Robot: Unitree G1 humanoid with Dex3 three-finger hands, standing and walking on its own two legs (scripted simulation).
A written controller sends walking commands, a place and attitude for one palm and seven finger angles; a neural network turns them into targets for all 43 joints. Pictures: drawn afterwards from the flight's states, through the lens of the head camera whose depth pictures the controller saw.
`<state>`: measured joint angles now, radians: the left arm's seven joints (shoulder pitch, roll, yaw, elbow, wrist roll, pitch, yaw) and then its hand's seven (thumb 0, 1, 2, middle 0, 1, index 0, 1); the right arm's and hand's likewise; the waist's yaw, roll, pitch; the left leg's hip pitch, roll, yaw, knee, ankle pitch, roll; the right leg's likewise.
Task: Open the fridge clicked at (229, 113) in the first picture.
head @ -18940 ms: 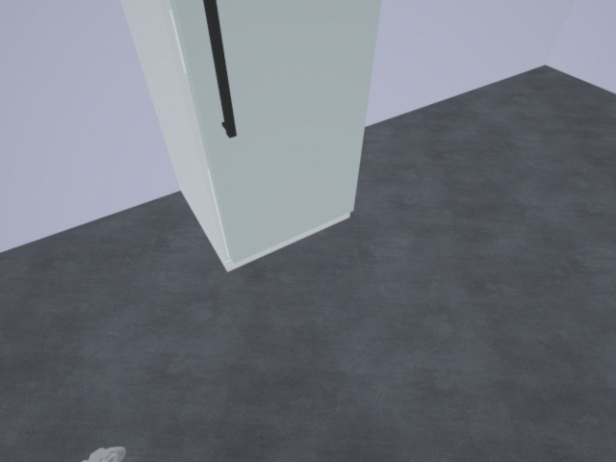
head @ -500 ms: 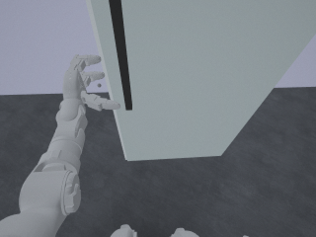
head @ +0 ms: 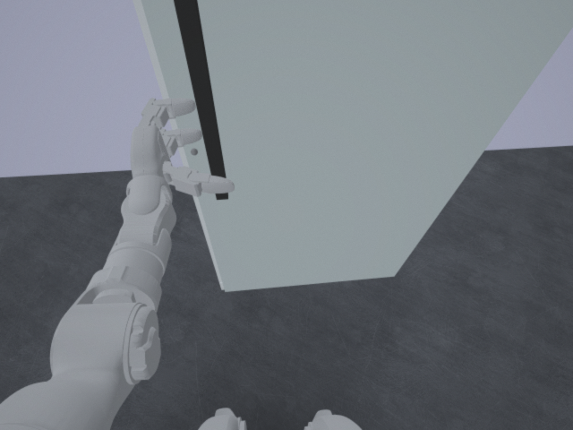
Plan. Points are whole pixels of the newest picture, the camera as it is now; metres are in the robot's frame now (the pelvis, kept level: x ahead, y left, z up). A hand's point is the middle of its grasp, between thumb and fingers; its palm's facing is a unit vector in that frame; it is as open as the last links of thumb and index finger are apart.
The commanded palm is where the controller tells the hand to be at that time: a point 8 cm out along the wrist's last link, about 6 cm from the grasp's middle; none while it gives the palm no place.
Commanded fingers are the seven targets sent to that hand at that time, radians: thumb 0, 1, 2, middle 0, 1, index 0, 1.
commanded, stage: feel for the door with the fingertips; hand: left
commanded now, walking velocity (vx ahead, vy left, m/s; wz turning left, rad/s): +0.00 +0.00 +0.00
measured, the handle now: (207, 102) +0.54 +0.08 +0.15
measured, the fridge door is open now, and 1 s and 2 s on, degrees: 0 0 0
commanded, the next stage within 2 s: slide the fingers in behind the handle in 0.44 s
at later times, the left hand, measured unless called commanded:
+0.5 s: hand (185, 144) +0.49 +0.12 +0.11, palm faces +0.07 -1.00 -0.02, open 13.8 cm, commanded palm +0.47 +0.16 +0.10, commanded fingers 0.00 -0.50 0.30 -0.30 -1.20 -0.30 -1.20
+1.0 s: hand (196, 152) +0.49 +0.10 +0.10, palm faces +0.06 -1.00 +0.00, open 13.9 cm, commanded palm +0.46 +0.15 +0.10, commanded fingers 0.00 -0.50 0.30 -0.30 -1.20 -0.30 -1.20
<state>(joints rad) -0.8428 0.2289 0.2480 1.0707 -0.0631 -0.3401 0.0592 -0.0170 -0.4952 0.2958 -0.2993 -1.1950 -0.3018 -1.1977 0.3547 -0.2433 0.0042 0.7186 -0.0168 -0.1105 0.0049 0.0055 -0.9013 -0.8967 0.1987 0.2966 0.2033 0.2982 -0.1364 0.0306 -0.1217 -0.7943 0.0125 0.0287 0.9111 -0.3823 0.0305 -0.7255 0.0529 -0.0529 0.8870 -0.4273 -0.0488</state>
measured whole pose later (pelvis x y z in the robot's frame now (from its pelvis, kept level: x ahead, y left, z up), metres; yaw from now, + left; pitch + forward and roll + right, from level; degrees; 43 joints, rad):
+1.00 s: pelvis -0.01 +0.01 +0.00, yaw +0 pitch +16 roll -2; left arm -0.87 0.23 0.23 1.11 -0.05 -0.38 0.09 -0.02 -0.50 0.30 -0.31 -1.20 -0.31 -1.20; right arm 0.38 -0.24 0.01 0.72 -0.02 -0.11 0.02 0.01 -0.90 -0.90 0.20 0.30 0.20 0.30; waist -0.15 0.04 -0.12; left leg -0.83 0.01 0.03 0.94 -0.39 0.04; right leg -0.75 0.05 -0.05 0.90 -0.43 -0.04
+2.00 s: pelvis +0.00 -0.02 +0.00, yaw +1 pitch +16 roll +0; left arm -0.88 0.16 0.19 1.11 -0.03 -0.37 0.18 -0.02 -0.49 0.30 -0.30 -1.20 -0.29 -1.20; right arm 0.36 -0.24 -0.01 0.74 -0.03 -0.10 0.03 0.01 -0.90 -0.90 0.20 0.30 0.20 0.30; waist -0.14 0.04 -0.12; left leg -0.80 0.01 0.01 0.90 -0.37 0.01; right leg -0.74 0.06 -0.07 0.90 -0.43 -0.07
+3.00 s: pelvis +0.00 +0.00 +0.00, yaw +0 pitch +15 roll -1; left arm -0.83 0.13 0.16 1.06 -0.02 -0.36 0.21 0.00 0.37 0.67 -0.39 -1.32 -0.38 -1.32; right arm 0.37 -0.23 -0.01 0.72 -0.04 -0.08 0.04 0.00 -0.90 -0.90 0.20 0.30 0.20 0.30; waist -0.14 0.05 -0.14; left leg -0.78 0.01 0.02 0.90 -0.38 0.03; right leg -0.71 0.05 -0.05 0.88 -0.43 -0.05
